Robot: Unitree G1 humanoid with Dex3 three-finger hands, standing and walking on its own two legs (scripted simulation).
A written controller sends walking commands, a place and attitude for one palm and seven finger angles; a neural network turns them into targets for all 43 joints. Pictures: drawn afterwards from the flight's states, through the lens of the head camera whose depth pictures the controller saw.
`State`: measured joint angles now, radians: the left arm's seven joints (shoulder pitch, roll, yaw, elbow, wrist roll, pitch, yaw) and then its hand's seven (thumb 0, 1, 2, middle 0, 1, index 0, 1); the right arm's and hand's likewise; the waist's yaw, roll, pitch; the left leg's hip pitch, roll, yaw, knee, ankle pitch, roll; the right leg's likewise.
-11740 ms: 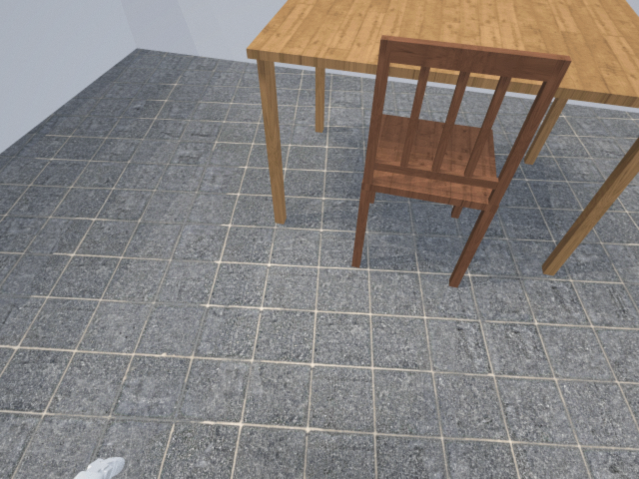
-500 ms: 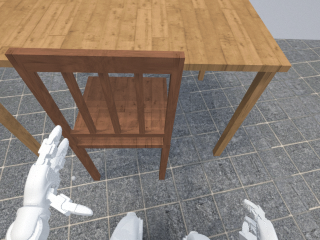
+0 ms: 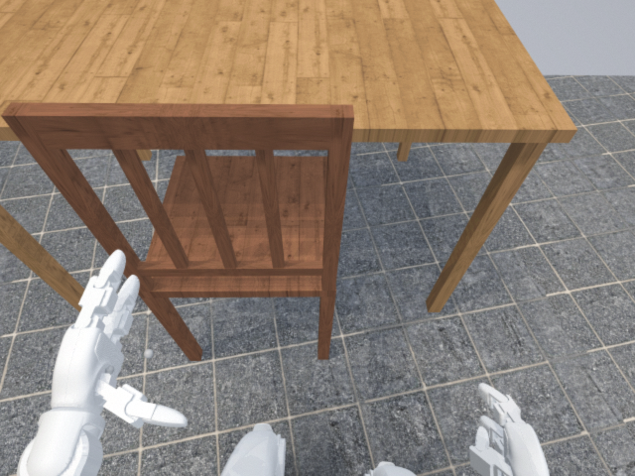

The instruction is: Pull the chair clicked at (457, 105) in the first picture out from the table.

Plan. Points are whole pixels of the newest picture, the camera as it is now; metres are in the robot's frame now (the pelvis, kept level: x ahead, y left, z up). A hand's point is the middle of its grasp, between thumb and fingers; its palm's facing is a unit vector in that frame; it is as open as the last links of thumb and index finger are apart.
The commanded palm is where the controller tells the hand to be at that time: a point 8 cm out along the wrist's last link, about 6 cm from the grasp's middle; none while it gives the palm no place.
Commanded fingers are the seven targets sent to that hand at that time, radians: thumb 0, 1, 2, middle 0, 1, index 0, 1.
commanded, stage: aim the fingers beside a spindle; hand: left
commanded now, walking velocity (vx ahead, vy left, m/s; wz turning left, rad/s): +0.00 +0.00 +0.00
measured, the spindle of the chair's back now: (215, 215) +0.49 +0.19 -0.01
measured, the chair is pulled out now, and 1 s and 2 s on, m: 0.00 0.00 0.00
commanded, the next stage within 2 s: push the fingers through the gap in 1.92 s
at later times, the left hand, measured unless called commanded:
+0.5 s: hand (182, 329) +0.28 +0.18 +0.03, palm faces +0.06 -1.00 -0.06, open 16.9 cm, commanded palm +0.26 +0.24 +0.03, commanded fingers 0.00 -0.50 0.30 -0.06 -0.08 -0.06 -0.08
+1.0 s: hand (196, 310) +0.32 +0.18 +0.01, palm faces +0.04 -1.00 -0.03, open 16.9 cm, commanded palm +0.30 +0.23 +0.00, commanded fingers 0.00 -0.50 0.30 -0.06 -0.08 -0.06 -0.08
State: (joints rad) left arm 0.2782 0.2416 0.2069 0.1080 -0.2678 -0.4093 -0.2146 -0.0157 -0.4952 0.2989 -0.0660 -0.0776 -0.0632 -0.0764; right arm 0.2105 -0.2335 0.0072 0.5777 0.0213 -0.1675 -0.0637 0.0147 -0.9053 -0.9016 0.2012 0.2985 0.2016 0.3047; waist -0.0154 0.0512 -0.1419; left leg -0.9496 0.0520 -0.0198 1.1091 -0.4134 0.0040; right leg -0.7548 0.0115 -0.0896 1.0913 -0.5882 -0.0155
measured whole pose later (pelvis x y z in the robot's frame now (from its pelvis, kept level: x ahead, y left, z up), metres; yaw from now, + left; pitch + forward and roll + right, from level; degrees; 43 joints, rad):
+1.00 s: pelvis +0.00 +0.00 -0.03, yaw -1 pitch +20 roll -3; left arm -0.02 0.22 0.19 0.35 -0.22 -0.46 -0.15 -0.02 -0.50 0.30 -0.06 -0.08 -0.06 -0.08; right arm 0.21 -0.25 -0.01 0.60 0.00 -0.09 -0.04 0.01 -0.91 -0.90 0.20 0.30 0.20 0.30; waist -0.03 0.04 -0.16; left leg -1.12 0.06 0.00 1.22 -0.45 0.00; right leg -0.94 0.01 -0.07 1.23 -0.63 -0.02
